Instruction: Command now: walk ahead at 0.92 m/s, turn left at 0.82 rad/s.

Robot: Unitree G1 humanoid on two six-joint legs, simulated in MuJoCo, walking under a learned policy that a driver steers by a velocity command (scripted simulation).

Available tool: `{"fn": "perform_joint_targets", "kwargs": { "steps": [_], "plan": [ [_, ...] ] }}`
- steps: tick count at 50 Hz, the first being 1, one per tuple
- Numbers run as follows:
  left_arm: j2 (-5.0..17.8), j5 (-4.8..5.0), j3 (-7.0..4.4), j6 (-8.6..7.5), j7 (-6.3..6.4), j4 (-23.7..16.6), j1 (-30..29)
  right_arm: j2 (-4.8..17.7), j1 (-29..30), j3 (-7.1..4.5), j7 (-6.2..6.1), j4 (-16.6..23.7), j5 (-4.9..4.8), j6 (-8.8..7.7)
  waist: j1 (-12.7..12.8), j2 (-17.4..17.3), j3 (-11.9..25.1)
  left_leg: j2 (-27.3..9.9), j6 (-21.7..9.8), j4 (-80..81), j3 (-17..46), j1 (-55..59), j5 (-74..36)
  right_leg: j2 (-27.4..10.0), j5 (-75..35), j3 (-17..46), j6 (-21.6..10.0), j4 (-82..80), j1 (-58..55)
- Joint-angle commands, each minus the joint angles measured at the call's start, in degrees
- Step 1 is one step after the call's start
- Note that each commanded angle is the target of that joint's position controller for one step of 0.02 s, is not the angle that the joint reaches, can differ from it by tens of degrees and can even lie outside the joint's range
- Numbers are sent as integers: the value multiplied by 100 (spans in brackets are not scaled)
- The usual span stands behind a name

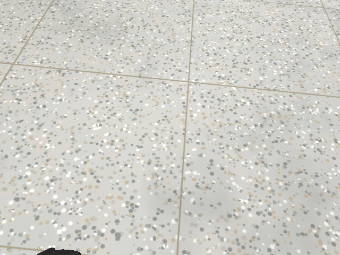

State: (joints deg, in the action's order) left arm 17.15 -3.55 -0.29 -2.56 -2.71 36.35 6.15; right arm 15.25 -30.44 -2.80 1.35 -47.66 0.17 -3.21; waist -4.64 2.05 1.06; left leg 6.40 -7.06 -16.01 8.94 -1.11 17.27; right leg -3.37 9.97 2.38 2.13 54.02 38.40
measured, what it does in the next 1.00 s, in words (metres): walks ahead: right foot, then left foot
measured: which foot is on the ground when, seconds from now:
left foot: down 0.00-0.20, up 0.22-0.60, down 0.62-1.00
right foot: up 0.00-0.16, down 0.18-0.60, up 0.62-1.00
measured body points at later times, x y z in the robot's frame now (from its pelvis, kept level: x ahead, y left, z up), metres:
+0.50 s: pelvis +0.42 +0.03 -0.01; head +0.44 +0.04 +0.44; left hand +0.24 +0.26 -0.13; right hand +0.77 -0.08 -0.05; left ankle +0.53 +0.20 -0.68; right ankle +0.33 -0.13 -0.74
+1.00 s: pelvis +0.86 +0.19 -0.03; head +0.90 +0.19 +0.42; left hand +1.06 +0.46 -0.11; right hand +0.84 -0.09 -0.16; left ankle +0.63 +0.24 -0.74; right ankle +1.09 +0.15 -0.70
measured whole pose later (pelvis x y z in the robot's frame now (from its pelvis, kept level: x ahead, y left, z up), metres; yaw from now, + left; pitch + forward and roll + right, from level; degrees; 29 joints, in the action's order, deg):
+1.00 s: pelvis +0.86 +0.19 -0.03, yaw +5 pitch +1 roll +2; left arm 17.8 -0.9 -1.8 -0.8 -4.7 41.2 1.1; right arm 15.9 -26.7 -2.1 -0.9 -54.3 1.2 -6.1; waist -2.4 1.2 -3.4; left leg 1.6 1.6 -11.4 -17.7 15.5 25.2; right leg -2.2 -2.5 -9.5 -8.7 44.3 42.8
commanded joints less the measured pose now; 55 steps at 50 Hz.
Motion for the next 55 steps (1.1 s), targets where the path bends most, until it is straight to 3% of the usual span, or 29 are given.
{"fn": "perform_joint_targets", "kwargs": {
  "steps": [1,5,7,8,9,10,11,12,14,19,22,24,27,29,30,31,32,33,34,35,40,43,46,48,51,52,53,54,55],
  "plan": [
    [294,82,-1,-76,-25,-732,-1346,1086,108,-320,-71,282,-19,-112,-69,-570,-757,-989,-772,812,1340,-455,-1297,284,-540,-377,141,-982,453],
    [403,178,4,-125,16,-923,-1605,1214,170,-367,-137,172,-70,-145,-55,-813,-581,-1216,-550,619,1484,-394,-3054,429,-1023,-341,-55,-2046,-738],
    [770,196,-148,-146,158,-605,-503,1472,492,-425,-133,215,-74,-179,499,-741,126,-1085,-214,-479,1277,-572,-4982,725,-513,-361,-226,-2194,-2602],
    [1022,243,-279,-152,277,-299,675,1665,700,-469,-96,235,-32,-197,1131,-643,766,-916,-71,-1810,1151,-899,-5290,689,-152,-355,-302,-2134,-3960],
    [1297,182,-441,-162,426,-9,1967,1469,953,-425,-79,296,21,-271,1750,-530,1363,-607,-6,-3381,1039,-1812,-4417,78,673,114,-401,-1873,-5466],
    [1709,-87,-564,-206,522,124,2805,400,788,-174,-102,499,-35,-320,1684,1046,2125,2,-27,-5574,541,-3139,64,-1669,3449,2311,-649,-2497,-6727],
    [1830,-87,-577,-168,458,-2,2014,361,400,-47,-70,769,-232,-250,1007,2072,2413,51,-14,-6490,152,-3956,1014,-2463,4660,5249,-1002,-4030,-6364],
    [1194,-7,-508,-144,438,-109,1222,786,951,-100,-91,618,-47,-137,948,1117,1263,-445,-52,-6569,-65,-4225,278,-2081,4771,4519,-1013,-4105,-5341],
    [610,1,-372,-147,399,71,1016,865,1430,-136,63,586,131,-1,828,42,315,-892,19,-6133,-314,-4022,-192,-1649,2624,2607,-969,-3986,-4046],
    [216,205,-242,-443,250,763,1558,298,2319,81,326,1165,238,279,542,207,-537,-1329,135,-5737,-313,-4476,-499,-1394,427,649,-862,-4553,-3133],
    [381,155,-250,-554,209,907,1404,372,2807,177,359,1418,216,203,260,154,-868,-1028,165,-4340,-232,-4262,-1240,-983,-340,-328,-907,-5032,-2690],
    [527,267,-258,-538,205,1041,1611,402,3362,256,455,1541,223,118,359,-128,-1070,-814,115,-2912,-1058,-3262,-1771,-795,-1091,-738,-961,-5591,-2293],
    [1036,319,-321,-480,183,1329,1999,448,3513,288,397,1452,261,33,333,-87,-890,-590,-5,-2210,-1512,-2323,-1738,-907,-3930,-679,-1102,-5207,-3150],
    [1457,259,-393,-386,255,1458,2066,803,2477,134,206,1161,335,-4,-246,308,32,-252,-69,-2052,-1363,-1019,-715,-1041,-6095,-653,-994,-3311,-3710],
    [1487,289,-399,-318,283,1465,1962,1026,1334,13,97,797,355,-25,-835,322,612,-320,-82,-1599,-1202,383,-775,-855,-5570,-671,-918,-1774,-3218],
    [1023,263,-293,-316,253,1348,2072,1555,512,-165,-56,568,463,-30,-972,3,1287,-1392,-68,-1720,-111,1878,507,-438,-3138,-598,-888,200,-1962],
    [-42,435,-100,-323,191,1083,2754,1964,492,-274,-116,637,584,-104,-206,-1488,2200,-3260,-343,-1109,2701,3080,1905,256,1831,-137,-820,2396,-175],
    [608,486,-260,-287,245,967,2047,1706,542,-260,-114,649,401,-83,-499,-820,2146,-3230,-218,-264,3303,2343,1935,230,1294,297,-935,2844,119],
    [638,489,-308,-270,233,878,1590,1297,992,-166,-110,513,342,-125,-209,-602,951,-2869,-142,-180,2205,1431,1268,-16,603,263,-938,2551,386],
    [426,447,-254,-251,191,943,1573,1011,1298,-126,-87,456,312,-168,32,-551,351,-2651,-113,-25,1497,690,475,-211,367,180,-894,2258,300],
    [-32,247,-264,195,-7,907,1220,391,1341,-4,-62,94,56,-404,593,-660,-441,-2180,192,703,-605,-448,-1033,-579,79,28,-702,1881,282],
    [-153,252,-183,213,-103,536,362,234,1339,37,-69,-43,85,-494,640,-708,-801,-1732,341,937,-1777,-714,-2130,-458,-884,-385,-714,1089,416],
    [-37,258,-113,181,-219,288,-221,531,1317,-5,-155,-99,99,-514,699,-438,-966,-1651,442,1124,-2429,-549,-3236,-234,-1515,-876,-949,-412,-76],
    [92,252,-117,160,-253,268,-340,803,1091,-38,-237,-139,86,-481,734,-385,-844,-1708,555,746,-2635,-53,-5492,237,-1644,-1372,-1126,-1017,-668],
    [623,293,-304,180,-154,709,1351,1425,1340,-213,-380,58,164,-200,1709,-865,232,-2013,597,-1655,-2518,391,-8149,832,-688,-1420,-1401,-1001,-2507],
    [893,282,-460,188,-65,1058,2528,1506,1617,-251,-374,178,202,-89,2233,-795,727,-2083,486,-3283,-2318,-74,-7747,892,-202,-1099,-1594,-1129,-3714],
    [1134,328,-623,200,76,1264,2999,1334,1669,-241,-274,140,223,-37,2296,-248,747,-1506,522,-5453,-2289,-988,-4612,798,158,-581,-1798,-1577,-4612],
    [1500,383,-711,264,165,1257,2385,353,1703,23,-166,387,320,-136,1512,1287,30,-445,676,-7728,-1984,-3062,933,133,-758,857,-2040,-1508,-4801],
    [2011,240,-807,309,169,942,2028,407,1277,95,-141,1109,161,-285,968,1566,1280,-233,795,-8469,-727,-4734,1199,-847,527,3925,-3210,-2990,-6179]
  ]
}}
